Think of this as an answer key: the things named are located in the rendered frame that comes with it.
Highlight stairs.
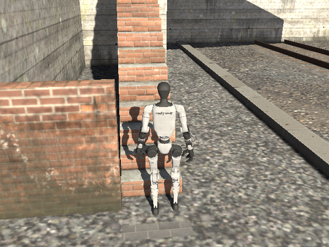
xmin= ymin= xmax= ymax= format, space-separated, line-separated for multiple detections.
xmin=117 ymin=0 xmax=182 ymax=198

